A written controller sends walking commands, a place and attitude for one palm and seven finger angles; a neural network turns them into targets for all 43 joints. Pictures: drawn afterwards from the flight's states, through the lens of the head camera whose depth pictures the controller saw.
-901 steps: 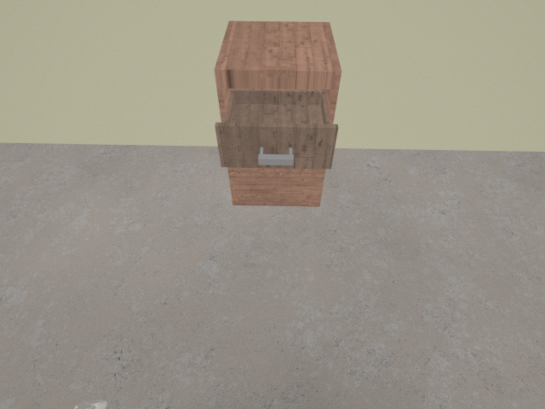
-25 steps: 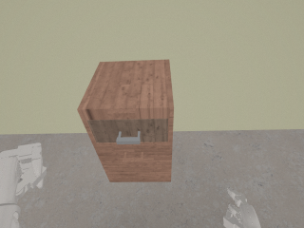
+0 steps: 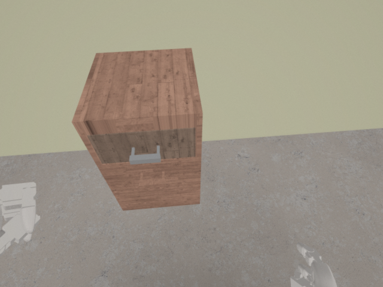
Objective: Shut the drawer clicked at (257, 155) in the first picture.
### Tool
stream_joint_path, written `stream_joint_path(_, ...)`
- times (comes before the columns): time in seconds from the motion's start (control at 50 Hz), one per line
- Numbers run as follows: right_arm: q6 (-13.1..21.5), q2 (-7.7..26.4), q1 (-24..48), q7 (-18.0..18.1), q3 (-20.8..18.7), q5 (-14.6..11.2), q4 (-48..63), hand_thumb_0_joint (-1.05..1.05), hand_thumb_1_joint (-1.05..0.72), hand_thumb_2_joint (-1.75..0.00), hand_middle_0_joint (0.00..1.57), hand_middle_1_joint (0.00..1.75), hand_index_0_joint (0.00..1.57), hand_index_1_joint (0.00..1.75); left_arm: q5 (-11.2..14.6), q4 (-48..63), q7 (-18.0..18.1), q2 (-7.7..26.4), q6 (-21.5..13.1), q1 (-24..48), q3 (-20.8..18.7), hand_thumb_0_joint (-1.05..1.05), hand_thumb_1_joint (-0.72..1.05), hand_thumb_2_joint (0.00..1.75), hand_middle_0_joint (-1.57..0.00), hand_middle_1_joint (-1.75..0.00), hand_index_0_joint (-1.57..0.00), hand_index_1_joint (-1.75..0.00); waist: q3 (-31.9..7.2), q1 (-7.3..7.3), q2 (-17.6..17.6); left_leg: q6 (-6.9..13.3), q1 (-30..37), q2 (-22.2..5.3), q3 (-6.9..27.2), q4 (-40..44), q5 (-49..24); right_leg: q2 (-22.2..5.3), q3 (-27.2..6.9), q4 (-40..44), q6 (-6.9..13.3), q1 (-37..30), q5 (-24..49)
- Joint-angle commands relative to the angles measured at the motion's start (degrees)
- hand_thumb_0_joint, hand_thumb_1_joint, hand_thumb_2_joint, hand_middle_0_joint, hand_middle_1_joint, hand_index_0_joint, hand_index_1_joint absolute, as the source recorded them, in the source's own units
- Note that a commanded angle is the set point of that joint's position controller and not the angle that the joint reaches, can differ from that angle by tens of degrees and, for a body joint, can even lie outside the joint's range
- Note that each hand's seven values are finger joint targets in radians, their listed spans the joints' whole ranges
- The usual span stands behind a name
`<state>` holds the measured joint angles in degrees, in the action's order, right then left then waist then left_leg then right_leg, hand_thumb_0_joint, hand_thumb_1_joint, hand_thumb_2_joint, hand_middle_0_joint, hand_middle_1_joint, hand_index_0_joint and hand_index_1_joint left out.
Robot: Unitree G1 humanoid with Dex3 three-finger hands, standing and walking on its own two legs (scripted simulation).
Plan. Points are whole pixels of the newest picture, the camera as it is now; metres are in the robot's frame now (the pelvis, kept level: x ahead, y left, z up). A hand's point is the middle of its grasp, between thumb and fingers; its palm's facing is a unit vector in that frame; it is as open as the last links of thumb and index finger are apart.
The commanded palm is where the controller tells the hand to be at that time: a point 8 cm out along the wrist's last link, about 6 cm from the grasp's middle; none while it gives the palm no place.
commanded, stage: step back with the hand held close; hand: left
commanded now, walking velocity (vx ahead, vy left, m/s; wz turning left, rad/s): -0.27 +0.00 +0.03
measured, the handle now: (145, 154) +0.60 +0.21 -0.23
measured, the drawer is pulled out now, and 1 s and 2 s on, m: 0.00 0.00 0.00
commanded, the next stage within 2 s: stop stepping back and stand still in 1.30 s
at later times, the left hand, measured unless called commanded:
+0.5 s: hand out of the picture +0.14 +0.26 +0.16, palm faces +0.38 -0.79 -0.48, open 3.2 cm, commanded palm +0.07 +0.30 +0.18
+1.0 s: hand out of the picture +0.11 +0.23 +0.17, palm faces +0.35 -0.79 -0.49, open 3.2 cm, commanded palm +0.03 +0.28 +0.18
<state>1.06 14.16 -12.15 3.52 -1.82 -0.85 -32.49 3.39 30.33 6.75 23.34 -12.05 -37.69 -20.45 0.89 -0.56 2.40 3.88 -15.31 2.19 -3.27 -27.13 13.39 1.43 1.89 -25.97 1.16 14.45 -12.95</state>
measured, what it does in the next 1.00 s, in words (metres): shifts its weight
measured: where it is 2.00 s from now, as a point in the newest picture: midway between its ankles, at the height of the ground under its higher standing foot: outside the picture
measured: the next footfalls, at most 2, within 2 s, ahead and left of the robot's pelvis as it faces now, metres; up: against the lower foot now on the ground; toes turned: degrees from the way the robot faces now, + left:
left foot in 1.30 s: -0.14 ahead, +0.10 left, +0.00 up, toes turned +3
right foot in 1.48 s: -0.11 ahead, -0.12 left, +0.00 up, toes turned +2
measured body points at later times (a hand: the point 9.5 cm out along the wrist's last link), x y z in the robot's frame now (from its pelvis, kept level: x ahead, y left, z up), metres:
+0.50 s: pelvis -0.06 +0.01 -0.01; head -0.03 +0.03 +0.43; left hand +0.11 +0.30 +0.18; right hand +0.12 -0.22 -0.09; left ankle +0.01 +0.07 -0.74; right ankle +0.01 -0.11 -0.74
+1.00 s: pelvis -0.10 -0.01 -0.02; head -0.05 +0.02 +0.43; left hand +0.08 +0.27 +0.19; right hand +0.08 -0.24 -0.10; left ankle +0.01 +0.07 -0.74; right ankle -0.05 -0.12 -0.74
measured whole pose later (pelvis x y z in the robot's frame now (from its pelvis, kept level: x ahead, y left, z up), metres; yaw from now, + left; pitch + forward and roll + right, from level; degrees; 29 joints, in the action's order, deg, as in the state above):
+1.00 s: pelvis -0.10 -0.01 -0.02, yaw +1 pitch +1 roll -2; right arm 8.4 10.7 -10.4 2.7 -0.3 1.6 -34.7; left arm 1.4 35.6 7.2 24.5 -19.8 -33.2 -26.0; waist 4.1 -0.9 -0.7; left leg 3.8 -28.0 0.1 -2.0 -36.2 9.2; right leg 4.9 -2.0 -36.1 0.5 21.8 -15.3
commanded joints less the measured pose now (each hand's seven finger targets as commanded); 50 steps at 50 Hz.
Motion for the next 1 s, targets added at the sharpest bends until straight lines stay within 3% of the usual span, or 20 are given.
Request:
stream_joint_path(0.0, 3.39, 5.91, 6.3, 0.51, -1.93, 0.19, 9.68, 0.0, -0.9, -0.9, 0.2, 0.3, 0.2, 0.3, 0.34, 10.94, 1.71, 7.53, -3.55, -1.23, -7.24, 0.0, 0.9, 0.9, -1.4, -1.6, -1.4, -1.6, -9.21, 0.83, 0.46, -0.21, -1.61, -8.9, 9.22, 4.59, -16.42, -4.09, -4.99, -2.02, -0.73, -7.18, 14.7)
stream_joint_path(0.06, 4.02, 6.19, 6.23, 0.64, -1.88, 0.46, 9.65, 0.0, -0.9, -0.9, 0.2, 0.3, 0.2, 0.3, -0.07, 11.31, 1.89, 7.39, -3.63, 0.39, -6.88, 0.0, 0.9, 0.9, -1.4, -1.6, -1.4, -1.6, -6.88, 0.74, 1.42, 0.49, -7.28, -9.75, 10.67, 6.98, -7.13, -3.43, -5.46, -3.31, -0.75, -7.69, 9.92)
stream_joint_path(0.16, 4.85, 6.29, 5.88, 0.78, -1.7, 0.54, 9.87, 0.0, -0.9, -0.9, 0.2, 0.3, 0.2, 0.3, -0.8, 11.88, 2.46, 7.89, -4.15, 2.39, -7.61, 0.0, 0.9, 0.9, -1.4, -1.6, -1.4, -1.6, -4.7, 0.11, -1.12, 1.35, -16.47, -9.17, 11.76, 8.01, 10.44, -3.68, -7.86, -3.04, -0.49, -9.58, 4.91)
stream_joint_path(0.24, 5.63, 6.15, 5.61, 0.62, -1.42, 0.64, 10.19, 0.0, -0.9, -0.9, 0.2, 0.3, 0.2, 0.3, -1.24, 13.39, 2.75, 7.56, -4.9, 2.87, -7.36, 0.0, 0.9, 0.9, -1.4, -1.6, -1.4, -1.6, -3.93, -0.23, -0.55, 1.65, -18.1, -8.84, 12.31, 7.63, 16.26, -3.73, -8.79, -1.75, -0.3, -7.85, -0.11)
stream_joint_path(0.28, 5.96, 6.17, 5.51, 0.69, -1.31, 0.74, 10.33, 0.0, -0.9, -0.9, 0.2, 0.3, 0.2, 0.3, -1.42, 14.38, 2.85, 7.36, -5.19, 3.32, -7.25, 0.0, 0.9, 0.9, -1.4, -1.6, -1.4, -1.6, -3.75, -0.31, 1.34, 1.78, -19.75, -9.26, 12.78, 8.27, 18.01, -3.21, -8.48, -2.5, -0.4, -8.59, -1.1)
stream_joint_path(0.4, 6.89, 6.46, 5.24, 0.75, -1.39, 1.0, 10.15, 0.0, -0.9, -0.9, 0.2, 0.3, 0.2, 0.3, -2.15, 14.71, 2.82, 7.45, -5.95, 4.59, -8.24, 0.0, 0.9, 0.9, -1.4, -1.6, -1.4, -1.6, -3.34, -0.17, 3.84, 3.02, -27.85, -12.44, 15.44, 11.94, 22.73, -0.73, -6.55, -10.38, -1.23, -14.15, 1.96)
stream_joint_path(0.48, 7.38, 6.26, 4.82, 0.51, -1.83, 1.02, 9.76, 0.0, -0.9, -0.9, 0.2, 0.3, 0.2, 0.3, -2.31, 14.98, 2.56, 8.07, -6.87, 4.36, -9.38, 0.0, 0.9, 0.9, -1.4, -1.6, -1.4, -1.6, -5.24, -0.32, 0.66, 3.08, -28.42, -11.67, 14.88, 9.05, 19.11, -1.31, -7.73, -11.79, -0.76, -15.29, 6.61)
stream_joint_path(0.52, 7.48, 6.56, 4.65, 0.3, -2.05, 1.13, 9.38, 0.0, -0.9, -0.9, 0.2, 0.3, 0.2, 0.3, -2.24, 15.41, 2.51, 8.41, -7.35, 4.0, -10.03, 0.0, 0.9, 0.9, -1.4, -1.6, -1.4, -1.6, -5.88, -0.44, 0.98, 2.92, -27.85, -10.87, 14.02, 7.21, 17.82, -2.17, -8.75, -11.48, -0.27, -14.28, 7.52)
stream_joint_path(0.58, 7.66, 6.55, 4.56, 0.21, -2.31, 1.05, 9.17, 0.0, -0.9, -0.9, 0.2, 0.3, 0.2, 0.3, -2.27, 15.68, 2.46, 8.77, -8.0, 4.16, -10.38, 0.0, 0.9, 0.9, -1.4, -1.6, -1.4, -1.6, -5.65, -0.74, -0.77, 2.53, -27.54, -9.7, 13.67, 4.99, 19.71, -3.41, -10.71, -9.55, 0.64, -11.55, 4.41)
stream_joint_path(0.64, 7.84, 6.51, 4.58, 0.08, -2.57, 1.01, 8.92, 0.0, -0.9, -0.9, 0.2, 0.3, 0.2, 0.3, -2.42, 15.45, 2.65, 9.32, -8.86, 3.28, -11.32, 0.0, 0.9, 0.9, -1.4, -1.6, -1.4, -1.6, -5.59, -0.93, -0.05, 2.6, -27.55, -9.33, 13.79, 4.07, 21.63, -3.66, -11.79, -8.07, 1.03, -9.52, 1.08)
stream_joint_path(0.68, 8.14, 6.57, 4.54, 0.26, -2.61, 1.06, 8.8, 0.0, -0.9, -0.9, 0.2, 0.3, 0.2, 0.3, -2.42, 16.64, 2.78, 9.83, -9.5, 3.34, -11.92, 0.0, 0.9, 0.9, -1.4, -1.6, -1.4, -1.6, -6.5, -0.98, 1.0, 2.63, -27.72, -10.0, 14.62, 5.39, 21.36, -3.01, -10.45, -9.48, 0.89, -10.34, 1.63)
stream_joint_path(0.74, 8.65, 6.7, 4.98, 0.5, -2.51, 1.23, 8.67, 0.0, -0.9, -0.9, 0.2, 0.3, 0.2, 0.3, -2.65, 16.29, 2.63, 9.82, -9.97, 3.22, -12.7, 0.0, 0.9, 0.9, -1.4, -1.6, -1.4, -1.6, -6.57, -0.76, 4.38, 4.1, -32.5, -13.9, 17.32, 10.72, 23.24, 0.14, -6.89, -17.11, -0.46, -15.02, 3.93)
stream_joint_path(0.8, 9.28, 6.46, 5.05, 0.75, -2.75, 1.56, 8.04, 0.0, -0.9, -0.9, 0.2, 0.3, 0.2, 0.3, -2.89, 15.61, 2.33, 10.2, -10.33, 4.7, -13.21, 0.0, 0.9, 0.9, -1.4, -1.6, -1.4, -1.6, -4.8, -0.66, 5.29, 5.3, -33.28, -17.63, 19.65, 13.62, 22.79, 1.94, -6.0, -21.33, -1.19, -14.9, -2.44)
stream_joint_path(0.82, 9.49, 6.12, 4.44, 0.73, -2.72, 1.72, 7.71, 0.0, -0.9, -0.9, 0.2, 0.3, 0.2, 0.3, -2.59, 15.18, 2.22, 9.77, -10.42, 4.02, -12.98, 0.0, 0.9, 0.9, -1.4, -1.6, -1.4, -1.6, -4.56, -0.68, 4.14, 5.42, -30.26, -17.7, 19.98, 12.74, 19.34, 2.11, -6.03, -19.93, -0.99, -12.86, -3.61)
stream_joint_path(0.88, 10.31, 6.11, 3.89, 0.44, -2.33, 2.44, 5.82, 0.0, -0.9, -0.9, 0.2, 0.3, 0.2, 0.3, -1.49, 16.49, 1.76, 9.13, -11.35, 3.5, -11.4, 0.0, 0.9, 0.9, -1.4, -1.6, -1.4, -1.6, -6.63, -0.94, 2.74, 4.33, -16.23, -16.51, 18.3, 7.84, -1.04, 1.51, -5.95, -12.54, -0.52, -6.38, -2.35)
stream_joint_path(0.9, 10.55, 6.67, 4.16, 0.26, -2.55, 2.46, 5.34, 0.0, -0.9, -0.9, 0.2, 0.3, 0.2, 0.3, -1.52, 17.3, 1.59, 8.93, -11.62, 3.48, -11.03, 0.0, 0.9, 0.9, -1.4, -1.6, -1.4, -1.6, -8.79, -0.89, 4.47, 3.93, -13.67, -16.55, 16.71, 6.9, -4.14, 1.5, -5.74, -12.4, -0.62, -6.43, -1.47)
stream_joint_path(0.92, 10.49, 6.69, 4.57, 0.17, -2.53, 2.6, 5.36, 0.0, -0.9, -0.9, 0.2, 0.3, 0.2, 0.3, -1.33, 17.15, 1.45, 9.01, -11.44, 3.03, -11.09, 0.0, 0.9, 0.9, -1.4, -1.6, -1.4, -1.6, -9.99, -0.52, 5.69, 3.92, -14.33, -16.68, 16.08, 6.92, -2.44, 1.33, -5.85, -12.95, -0.83, -7.85, -2.68)
stream_joint_path(0.98, 9.98, 6.16, 5.28, -0.03, -2.35, 2.16, 6.23, 0.0, -0.9, -0.9, 0.2, 0.3, 0.2, 0.3, -1.23, 16.91, 1.35, 9.1, -10.95, 1.87, -11.46, 0.0, 0.9, 0.9, -1.4, -1.6, -1.4, -1.6, -8.14, -0.56, 5.53, 3.3, -20.29, -15.38, 14.67, 7.01, 11.67, 0.35, -6.92, -10.62, -0.44, -10.16, -1.8)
